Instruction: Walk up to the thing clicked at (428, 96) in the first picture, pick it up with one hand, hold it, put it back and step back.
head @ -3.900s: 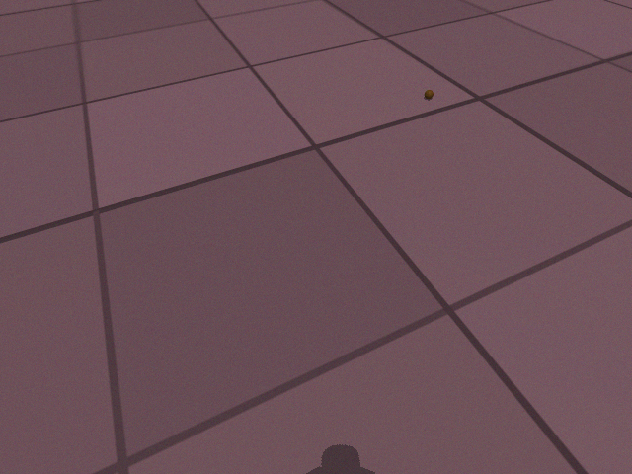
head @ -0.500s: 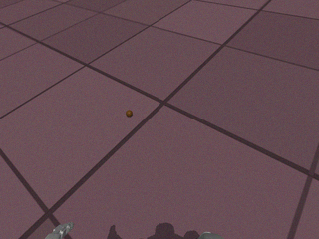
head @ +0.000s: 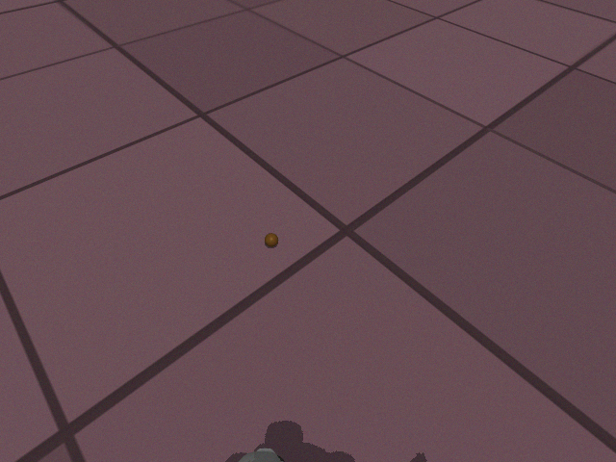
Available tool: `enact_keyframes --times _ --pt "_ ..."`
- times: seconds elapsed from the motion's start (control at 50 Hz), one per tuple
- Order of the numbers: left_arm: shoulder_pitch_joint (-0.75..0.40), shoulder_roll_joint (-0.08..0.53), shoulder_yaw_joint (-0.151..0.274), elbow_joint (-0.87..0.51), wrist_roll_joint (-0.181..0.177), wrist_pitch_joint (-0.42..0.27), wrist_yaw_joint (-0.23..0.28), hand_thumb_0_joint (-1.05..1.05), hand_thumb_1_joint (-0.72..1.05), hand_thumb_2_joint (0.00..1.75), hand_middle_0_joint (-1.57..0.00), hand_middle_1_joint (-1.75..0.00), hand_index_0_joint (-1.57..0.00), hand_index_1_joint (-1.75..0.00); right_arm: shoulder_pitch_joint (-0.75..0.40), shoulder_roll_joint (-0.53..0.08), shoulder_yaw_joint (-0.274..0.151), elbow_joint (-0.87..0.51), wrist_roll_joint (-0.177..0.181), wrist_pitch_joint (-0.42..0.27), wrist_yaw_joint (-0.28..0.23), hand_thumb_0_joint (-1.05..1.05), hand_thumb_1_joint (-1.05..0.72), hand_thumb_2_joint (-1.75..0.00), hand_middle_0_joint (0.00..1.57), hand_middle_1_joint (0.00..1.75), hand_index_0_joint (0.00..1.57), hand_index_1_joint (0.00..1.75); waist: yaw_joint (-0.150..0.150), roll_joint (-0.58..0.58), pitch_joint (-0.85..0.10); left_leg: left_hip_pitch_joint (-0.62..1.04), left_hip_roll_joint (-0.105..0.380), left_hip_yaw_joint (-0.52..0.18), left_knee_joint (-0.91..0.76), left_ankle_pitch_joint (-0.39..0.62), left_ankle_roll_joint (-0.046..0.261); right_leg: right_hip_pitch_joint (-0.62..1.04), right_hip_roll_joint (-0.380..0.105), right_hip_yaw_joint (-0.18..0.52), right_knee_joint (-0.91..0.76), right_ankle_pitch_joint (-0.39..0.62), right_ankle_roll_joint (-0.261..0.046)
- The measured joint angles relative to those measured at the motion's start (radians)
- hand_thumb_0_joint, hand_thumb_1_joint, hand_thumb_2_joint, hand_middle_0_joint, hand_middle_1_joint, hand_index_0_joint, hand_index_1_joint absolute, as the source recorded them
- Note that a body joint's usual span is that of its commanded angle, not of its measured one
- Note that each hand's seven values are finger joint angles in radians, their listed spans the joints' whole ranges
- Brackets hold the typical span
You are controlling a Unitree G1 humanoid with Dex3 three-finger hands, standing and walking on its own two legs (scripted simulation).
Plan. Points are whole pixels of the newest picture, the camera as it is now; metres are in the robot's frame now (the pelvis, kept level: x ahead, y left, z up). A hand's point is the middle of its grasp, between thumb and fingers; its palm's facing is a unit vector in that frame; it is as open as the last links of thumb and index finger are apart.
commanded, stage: walk up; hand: left
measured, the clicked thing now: (271, 240) +1.02 +0.21 -0.73
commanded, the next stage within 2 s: none
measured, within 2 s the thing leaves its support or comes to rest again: neither
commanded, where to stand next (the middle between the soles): +0.60 -0.02 m, yaw -3 degrees
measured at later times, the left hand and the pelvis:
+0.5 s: hand (158, 371) +0.27 +0.27 -0.12, palm faces -0.10 -0.93 -0.37, open 7.4 cm; pelvis +0.19 +0.00 +0.01, yaw -3 degrees
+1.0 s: hand (183, 301) +0.40 +0.27 -0.13, palm faces -0.01 -0.93 -0.36, open 7.4 cm; pelvis +0.35 -0.01 +0.01, yaw +0 degrees
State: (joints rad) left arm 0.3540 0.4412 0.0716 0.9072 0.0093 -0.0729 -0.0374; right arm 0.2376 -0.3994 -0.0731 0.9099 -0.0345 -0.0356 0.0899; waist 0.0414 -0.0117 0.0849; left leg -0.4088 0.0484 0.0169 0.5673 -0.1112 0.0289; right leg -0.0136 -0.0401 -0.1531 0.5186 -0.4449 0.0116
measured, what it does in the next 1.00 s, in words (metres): walks ahead: right foot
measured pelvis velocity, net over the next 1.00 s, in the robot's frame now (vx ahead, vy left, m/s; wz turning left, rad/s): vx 0.35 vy -0.01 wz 0.00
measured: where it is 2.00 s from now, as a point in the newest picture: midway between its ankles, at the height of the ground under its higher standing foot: (318, 354)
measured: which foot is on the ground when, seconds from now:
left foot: down 0.00-0.58, up 0.60-1.00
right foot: down 0.00-0.02, up 0.04-0.52, down 0.54-1.00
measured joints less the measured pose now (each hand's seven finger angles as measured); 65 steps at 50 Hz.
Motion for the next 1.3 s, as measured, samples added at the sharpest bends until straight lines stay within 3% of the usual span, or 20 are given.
enact_keyframes --times 0.02,0.04,0.1,0.14,0.24,0.34,0.48,0.54,0.58,0.64,0.7,0.82,0.9,0.98,1.04,1.06,1.12,1.18,1.3 --pt "-0.005 0.003 0.000 0.006 -0.002 0.008 0.004 0.01 0.90 0.90 -0.20 -0.30 -0.21 -0.30 -0.011 0.007 0.001 -0.008 -0.005 -0.011 -0.003 0.01 -0.90 -0.90 0.20 0.30 0.20 0.30 0.002 -0.029 0.012 0.009 -0.022 0.022 0.022 -0.025 0.002 -0.028 -0.035 0.017 0.093 -0.022 -0.015" --pt "-0.010 -0.005 -0.002 0.010 -0.007 0.017 0.007 0.01 0.90 0.90 -0.20 -0.30 -0.21 -0.30 -0.017 0.006 0.001 -0.024 -0.008 -0.023 -0.007 0.01 -0.90 -0.90 0.20 0.30 0.20 0.30 -0.001 -0.032 0.019 0.011 -0.027 0.032 0.049 -0.055 0.006 -0.080 -0.035 0.053 0.223 -0.035 -0.025" --pt "-0.027 -0.023 -0.025 0.019 -0.011 0.031 0.006 0.01 0.90 0.90 -0.20 -0.30 -0.20 -0.30 -0.018 0.012 0.003 -0.058 0.016 -0.039 -0.021 0.01 -0.90 -0.90 0.20 0.30 0.20 0.30 -0.030 -0.011 0.025 0.060 -0.022 0.026 0.044 -0.094 0.020 -0.239 0.017 0.125 0.540 -0.035 -0.049" --pt "-0.035 -0.018 -0.032 0.015 -0.016 0.029 -0.001 0.01 0.90 0.90 -0.20 -0.30 -0.20 -0.30 -0.004 0.024 0.015 -0.063 0.026 -0.041 -0.031 0.01 -0.90 -0.90 0.20 0.30 0.20 0.30 -0.037 -0.023 0.018 0.118 -0.030 0.032 -0.015 -0.088 0.019 -0.321 0.017 0.157 0.591 0.028 -0.052" --pt "-0.054 -0.001 -0.024 -0.002 -0.017 0.030 -0.013 0.01 0.90 0.90 -0.20 -0.30 -0.21 -0.30 0.046 0.037 0.030 -0.056 0.032 -0.049 -0.042 0.01 -0.90 -0.90 0.21 0.30 0.20 0.30 -0.043 -0.054 0.003 0.236 -0.060 0.047 -0.120 -0.093 0.028 -0.453 -0.027 0.207 0.517 0.162 -0.026" --pt "-0.061 0.000 -0.015 0.013 -0.007 0.049 -0.027 0.01 0.90 0.90 -0.20 -0.30 -0.20 -0.30 0.092 0.031 0.026 -0.043 0.026 -0.050 -0.043 0.01 -0.90 -0.90 0.21 0.30 0.20 0.30 -0.046 -0.055 -0.015 0.326 -0.076 0.065 -0.188 -0.118 0.025 -0.508 -0.062 0.199 0.380 0.251 -0.001" --pt "-0.101 -0.020 -0.014 0.020 -0.001 0.046 -0.041 0.01 0.90 0.90 -0.20 -0.30 -0.20 -0.30 0.127 0.002 0.014 -0.036 0.024 -0.036 -0.042 0.01 -0.90 -0.90 0.21 0.30 0.20 0.30 -0.064 -0.024 0.001 0.388 -0.081 0.077 -0.185 -0.202 -0.001 -0.442 -0.072 0.145 0.089 0.323 -0.015" --pt "-0.123 -0.034 -0.014 0.015 0.000 0.027 -0.033 0.01 0.90 0.90 -0.20 -0.30 -0.20 -0.30 0.135 -0.011 0.011 -0.038 0.023 -0.023 -0.046 0.01 -0.90 -0.90 0.21 0.30 0.20 0.30 -0.072 0.007 0.010 0.383 -0.058 0.074 -0.094 -0.290 -0.023 -0.368 -0.037 0.122 0.010 0.336 -0.025" --pt "-0.146 -0.057 -0.015 0.003 0.004 0.007 -0.024 0.01 0.90 0.90 -0.20 -0.30 -0.20 -0.30 0.124 -0.019 0.009 -0.033 0.026 -0.011 -0.053 0.01 -0.90 -0.90 0.20 0.30 0.20 0.30 -0.079 0.063 0.033 0.330 -0.005 0.045 0.076 -0.324 0.004 -0.346 0.001 0.084 0.041 0.299 -0.029" --pt "-0.152 -0.066 -0.021 -0.032 -0.009 -0.013 -0.014 0.01 0.90 0.90 -0.20 -0.30 -0.21 -0.30 0.106 -0.005 0.029 -0.021 0.025 0.000 -0.056 0.01 -0.90 -0.90 0.20 0.30 0.20 0.30 -0.054 0.038 0.040 0.193 -0.049 0.004 0.391 -0.364 0.019 -0.315 -0.014 0.095 0.067 0.247 -0.041" --pt "-0.130 -0.084 -0.034 -0.046 -0.021 -0.014 -0.003 0.01 0.90 0.90 -0.20 -0.30 -0.21 -0.30 0.085 -0.014 0.030 -0.018 0.032 0.002 -0.054 0.01 -0.90 -0.90 0.20 0.30 0.20 0.30 -0.040 0.042 0.030 0.078 -0.057 -0.037 0.501 -0.307 0.016 -0.246 -0.015 0.098 0.004 0.248 -0.040" --pt "-0.074 -0.086 -0.043 -0.045 -0.011 -0.009 -0.002 0.01 0.90 0.90 -0.20 -0.30 -0.21 -0.30 0.062 -0.036 0.004 -0.027 0.025 0.011 -0.036 0.01 -0.90 -0.90 0.20 0.30 0.20 0.30 -0.040 0.076 0.006 -0.061 -0.009 -0.096 0.415 -0.145 -0.011 -0.143 0.018 0.077 -0.081 0.235 -0.040" --pt "-0.049 -0.066 -0.031 -0.055 -0.002 -0.005 -0.006 0.01 0.90 0.90 -0.20 -0.30 -0.21 -0.30 0.064 -0.032 -0.004 -0.010 0.010 0.018 -0.023 0.01 -0.90 -0.90 0.20 0.30 0.20 0.30 -0.033 0.070 -0.006 -0.078 0.022 -0.057 0.246 -0.109 -0.033 -0.101 0.028 0.054 -0.095 0.201 -0.039" --pt "-0.030 -0.033 -0.020 -0.059 -0.001 -0.002 -0.008 0.01 0.90 0.90 -0.20 -0.30 -0.21 -0.30 0.062 -0.021 -0.001 0.001 0.002 0.011 -0.013 0.01 -0.90 -0.90 0.20 0.30 0.20 0.30 -0.020 0.046 -0.006 -0.030 0.039 -0.021 0.076 -0.070 -0.026 -0.085 0.029 0.039 -0.050 0.135 -0.021" --pt "-0.014 -0.004 -0.016 -0.050 0.001 0.010 -0.007 0.01 0.90 0.90 -0.20 -0.30 -0.21 -0.30 0.058 -0.008 -0.002 0.001 -0.001 -0.009 -0.015 0.01 -0.90 -0.90 0.20 0.30 0.20 0.30 -0.019 0.000 -0.010 0.029 0.014 0.007 0.016 -0.039 -0.015 -0.099 -0.004 0.046 0.057 0.043 -0.007" --pt "-0.013 0.004 -0.013 -0.042 0.001 0.018 -0.004 0.01 0.90 0.90 -0.20 -0.30 -0.21 -0.30 0.051 0.000 -0.001 -0.004 -0.004 -0.018 -0.019 0.01 -0.90 -0.90 0.20 0.30 0.20 0.30 -0.018 -0.033 -0.002 0.036 -0.007 0.030 0.039 -0.059 -0.012 -0.123 -0.033 0.066 0.134 0.016 -0.025" --pt "-0.016 -0.009 -0.021 -0.015 -0.005 0.042 0.005 0.01 0.90 0.90 -0.20 -0.30 -0.20 -0.30 0.047 0.005 0.003 -0.039 0.007 -0.040 -0.030 0.01 -0.90 -0.90 0.20 0.30 0.20 0.30 -0.040 -0.036 0.009 0.055 -0.009 0.043 0.079 -0.118 0.003 -0.254 0.011 0.146 0.446 -0.039 -0.053" --pt "-0.026 -0.003 -0.031 -0.005 -0.010 0.047 0.002 0.01 0.90 0.90 -0.20 -0.30 -0.20 -0.30 0.057 0.025 0.017 -0.051 0.018 -0.041 -0.040 0.01 -0.90 -0.90 0.20 0.30 0.20 0.30 -0.050 -0.050 0.015 0.121 -0.013 0.050 0.009 -0.110 0.006 -0.360 0.026 0.177 0.561 0.023 -0.055" --pt "-0.028 0.003 -0.023 -0.003 -0.011 0.048 -0.013 0.01 0.90 0.90 -0.20 -0.30 -0.20 -0.30 0.088 0.031 0.028 -0.054 0.019 -0.039 -0.045 0.01 -0.90 -0.90 0.21 0.30 0.20 0.30 -0.050 -0.059 0.014 0.224 -0.035 0.070 -0.099 -0.108 0.019 -0.459 -0.027 0.189 0.446 0.147 -0.018"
